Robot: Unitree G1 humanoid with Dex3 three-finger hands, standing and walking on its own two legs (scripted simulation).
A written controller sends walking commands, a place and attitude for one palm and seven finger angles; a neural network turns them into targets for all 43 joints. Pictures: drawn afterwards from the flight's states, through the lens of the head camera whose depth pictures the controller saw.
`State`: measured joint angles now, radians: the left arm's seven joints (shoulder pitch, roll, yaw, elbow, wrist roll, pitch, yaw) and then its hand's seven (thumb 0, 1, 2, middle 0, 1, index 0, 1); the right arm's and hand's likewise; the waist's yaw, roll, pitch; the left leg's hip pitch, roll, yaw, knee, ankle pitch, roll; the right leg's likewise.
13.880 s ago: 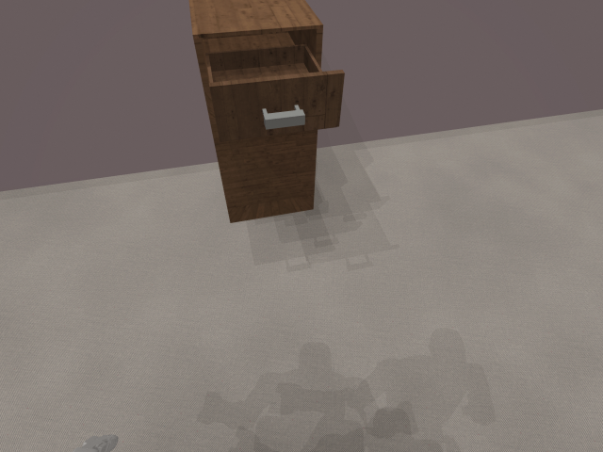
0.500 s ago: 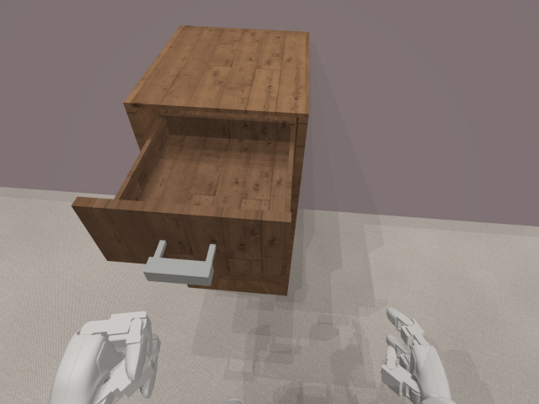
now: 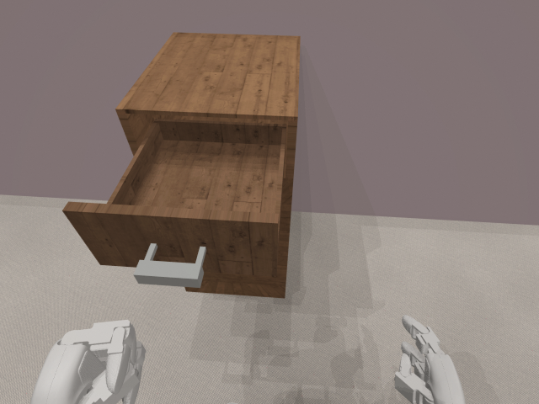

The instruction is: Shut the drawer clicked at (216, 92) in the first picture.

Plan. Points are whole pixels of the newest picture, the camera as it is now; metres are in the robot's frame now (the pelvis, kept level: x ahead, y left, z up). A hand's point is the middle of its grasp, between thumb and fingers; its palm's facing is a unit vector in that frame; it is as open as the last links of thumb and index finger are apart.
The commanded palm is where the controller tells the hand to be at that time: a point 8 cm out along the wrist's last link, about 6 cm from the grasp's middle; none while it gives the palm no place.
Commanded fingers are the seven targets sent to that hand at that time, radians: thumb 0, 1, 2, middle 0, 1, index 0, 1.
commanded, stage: bring the fist close to the handle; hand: left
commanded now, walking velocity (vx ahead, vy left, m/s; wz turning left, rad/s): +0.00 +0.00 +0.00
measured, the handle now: (173, 261) +0.34 +0.19 +0.01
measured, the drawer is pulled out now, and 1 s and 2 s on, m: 0.28 0.28 0.27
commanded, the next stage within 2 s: push the drawer shut in 1.46 s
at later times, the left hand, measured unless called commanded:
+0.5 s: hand (152, 356) +0.17 +0.16 +0.06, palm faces +0.01 -1.00 -0.05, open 3.3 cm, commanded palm +0.15 +0.22 +0.07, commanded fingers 0.00 0.90 0.90 -1.40 -1.60 -1.40 -1.60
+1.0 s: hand (176, 332) +0.22 +0.15 +0.02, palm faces -0.01 -1.00 -0.03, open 3.3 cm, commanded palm +0.20 +0.21 +0.02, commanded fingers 0.00 0.90 0.90 -1.40 -1.60 -1.40 -1.60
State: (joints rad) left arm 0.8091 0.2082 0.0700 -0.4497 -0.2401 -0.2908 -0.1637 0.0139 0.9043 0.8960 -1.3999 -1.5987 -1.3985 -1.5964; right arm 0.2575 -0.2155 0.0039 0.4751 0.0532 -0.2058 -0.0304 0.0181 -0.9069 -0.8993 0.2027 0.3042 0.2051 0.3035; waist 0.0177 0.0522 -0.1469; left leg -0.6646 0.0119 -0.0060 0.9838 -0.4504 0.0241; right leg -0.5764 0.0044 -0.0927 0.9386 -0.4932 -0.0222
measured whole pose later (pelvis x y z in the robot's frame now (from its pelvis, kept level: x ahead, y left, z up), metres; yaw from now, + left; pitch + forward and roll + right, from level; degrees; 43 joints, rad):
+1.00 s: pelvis +0.00 +0.00 -0.04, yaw -1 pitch +16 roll -2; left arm 0.45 0.19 0.05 -0.10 -0.20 -0.39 -0.13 0.01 0.91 0.90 -1.40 -1.60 -1.40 -1.60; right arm 0.23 -0.23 0.01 0.49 0.01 -0.14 -0.02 0.02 -0.91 -0.90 0.20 0.30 0.21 0.30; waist -0.02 0.03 -0.16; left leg -0.94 0.02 0.00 1.17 -0.51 0.03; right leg -0.86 0.00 -0.09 1.13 -0.56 -0.02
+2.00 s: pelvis +0.00 -0.01 -0.04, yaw -1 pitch +18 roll -2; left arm 0.24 0.22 0.08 0.06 -0.20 -0.39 -0.12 -0.01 0.86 0.92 -1.40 -1.60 -1.40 -1.60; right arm 0.23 -0.25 0.01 0.51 0.01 -0.09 -0.03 0.01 -0.91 -0.90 0.20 0.30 0.21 0.30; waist -0.03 0.03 -0.16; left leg -0.98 0.02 -0.02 1.19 -0.51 0.01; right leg -0.90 0.01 -0.10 1.16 -0.57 -0.04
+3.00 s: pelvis -0.01 +0.01 -0.03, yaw -2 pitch +19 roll -2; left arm -0.37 0.25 0.18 0.64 -0.15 -0.43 -0.09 0.00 0.82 0.89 -1.40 -1.60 -1.40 -1.60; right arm 0.26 -0.25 0.02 0.61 0.00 -0.01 -0.01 0.01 -0.91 -0.90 0.20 0.30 0.21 0.30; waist -0.07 0.02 -0.14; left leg -1.00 0.02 0.02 1.14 -0.48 0.03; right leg -0.93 0.01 -0.06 1.12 -0.52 -0.02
